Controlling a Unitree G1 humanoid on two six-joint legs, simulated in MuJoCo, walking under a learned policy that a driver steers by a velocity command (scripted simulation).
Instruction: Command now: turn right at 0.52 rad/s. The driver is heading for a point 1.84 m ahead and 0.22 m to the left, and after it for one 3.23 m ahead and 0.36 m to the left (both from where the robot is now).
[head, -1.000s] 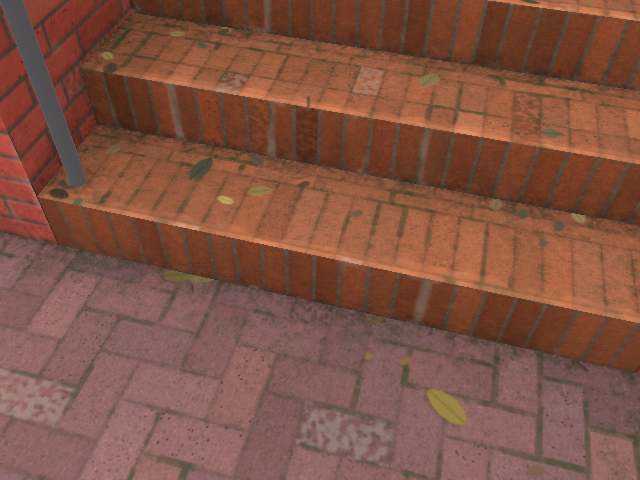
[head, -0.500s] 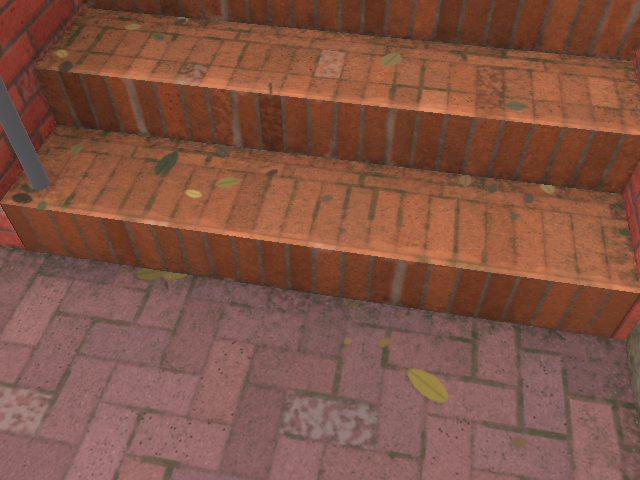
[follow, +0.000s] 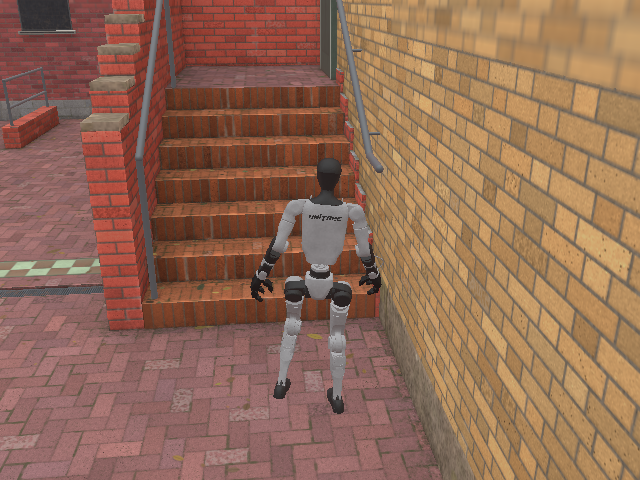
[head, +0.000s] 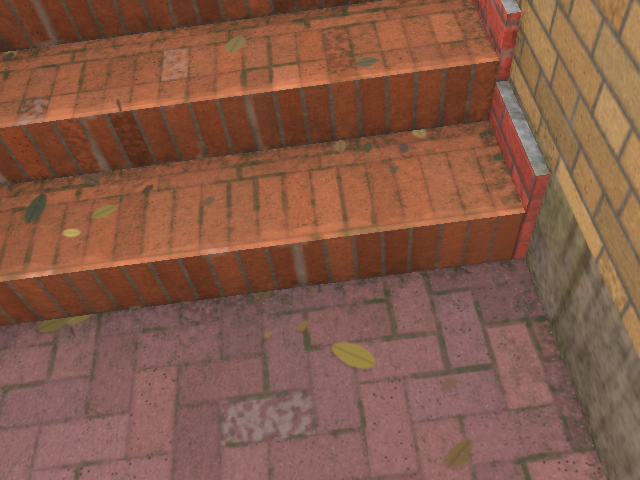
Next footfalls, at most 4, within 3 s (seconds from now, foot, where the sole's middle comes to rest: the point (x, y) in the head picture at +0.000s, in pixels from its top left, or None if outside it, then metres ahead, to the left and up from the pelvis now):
0.20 left None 0.09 0.16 -0.79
0.58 right None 0.03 -0.06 -0.79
0.98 left None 0.37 0.20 -0.79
1.50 right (383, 388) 0.63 -0.03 -0.79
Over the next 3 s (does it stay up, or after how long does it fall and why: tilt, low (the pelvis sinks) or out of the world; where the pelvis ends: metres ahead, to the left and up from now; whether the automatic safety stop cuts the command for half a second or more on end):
stays up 1.03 0.07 0.15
